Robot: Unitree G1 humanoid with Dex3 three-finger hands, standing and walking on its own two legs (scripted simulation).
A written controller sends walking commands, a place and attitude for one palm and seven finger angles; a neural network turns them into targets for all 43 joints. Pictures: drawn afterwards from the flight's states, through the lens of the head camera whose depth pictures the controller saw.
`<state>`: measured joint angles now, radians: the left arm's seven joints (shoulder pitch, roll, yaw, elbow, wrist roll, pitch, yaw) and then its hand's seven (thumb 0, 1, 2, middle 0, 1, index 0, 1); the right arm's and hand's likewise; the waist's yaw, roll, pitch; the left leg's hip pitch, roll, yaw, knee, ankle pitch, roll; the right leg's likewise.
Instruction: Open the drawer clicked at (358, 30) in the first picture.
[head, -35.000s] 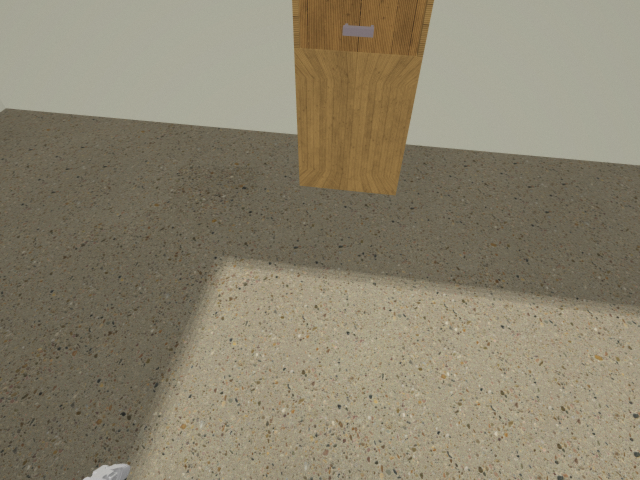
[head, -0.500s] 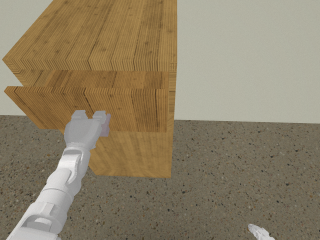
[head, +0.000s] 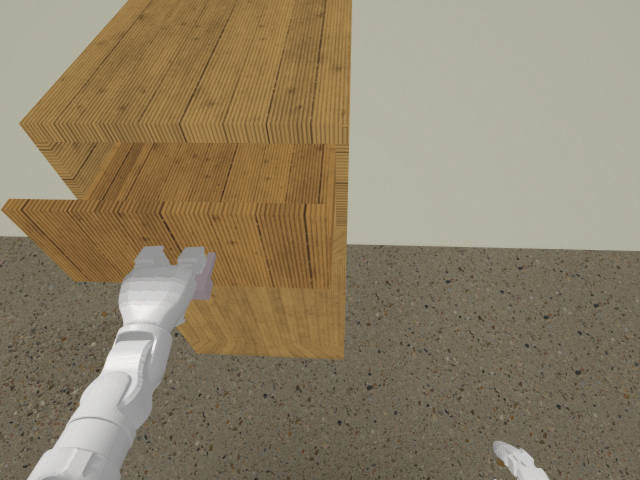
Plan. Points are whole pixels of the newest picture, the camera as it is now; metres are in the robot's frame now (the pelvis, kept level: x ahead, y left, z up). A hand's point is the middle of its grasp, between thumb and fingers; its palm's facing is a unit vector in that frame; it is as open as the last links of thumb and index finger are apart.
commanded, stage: pull the drawer open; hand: left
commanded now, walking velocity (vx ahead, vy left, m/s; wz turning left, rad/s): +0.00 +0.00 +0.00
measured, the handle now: (175, 272) +0.38 +0.23 +0.02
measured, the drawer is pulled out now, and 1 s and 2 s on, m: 0.13 0.24 0.30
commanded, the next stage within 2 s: open the thumb to release the handle in 1.62 s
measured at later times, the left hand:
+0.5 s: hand (165, 344) +0.29 +0.22 +0.00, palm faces -0.02 -0.06 -1.00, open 5.7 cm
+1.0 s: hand (152, 389) +0.23 +0.22 +0.00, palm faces -0.02 -0.07 -1.00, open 5.9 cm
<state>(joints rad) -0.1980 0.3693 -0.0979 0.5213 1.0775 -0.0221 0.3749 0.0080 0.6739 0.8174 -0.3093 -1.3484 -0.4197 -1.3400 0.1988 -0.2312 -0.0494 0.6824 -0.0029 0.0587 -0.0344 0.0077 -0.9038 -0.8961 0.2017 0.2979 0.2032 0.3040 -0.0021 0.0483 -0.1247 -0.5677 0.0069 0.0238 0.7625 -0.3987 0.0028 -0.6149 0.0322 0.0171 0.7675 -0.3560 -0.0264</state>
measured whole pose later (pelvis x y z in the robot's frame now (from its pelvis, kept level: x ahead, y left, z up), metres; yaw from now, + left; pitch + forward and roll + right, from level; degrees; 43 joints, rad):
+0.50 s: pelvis +0.01 +0.00 +0.00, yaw +0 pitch +10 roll +0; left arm 0.06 0.36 -0.10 0.27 1.07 0.01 0.38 0.02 0.67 0.81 -0.28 -1.35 -0.44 -1.33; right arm 0.14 -0.23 -0.04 0.64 -0.01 0.04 -0.02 0.01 -0.90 -0.90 0.20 0.30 0.20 0.30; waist 0.02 0.05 -0.12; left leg -0.52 0.01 0.03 0.75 -0.41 0.00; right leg -0.57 0.03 0.03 0.76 -0.37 -0.03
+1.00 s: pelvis +0.01 +0.00 +0.00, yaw +0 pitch +9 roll +1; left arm 0.31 0.35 -0.10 0.04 1.08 0.00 0.39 0.04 0.65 0.81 -0.28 -1.34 -0.42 -1.35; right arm 0.10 -0.21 -0.01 0.62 -0.03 0.04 0.00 0.01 -0.90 -0.90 0.20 0.30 0.20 0.30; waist 0.06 0.04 -0.11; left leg -0.51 0.01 0.03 0.78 -0.43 -0.01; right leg -0.56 0.04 0.02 0.80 -0.40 -0.03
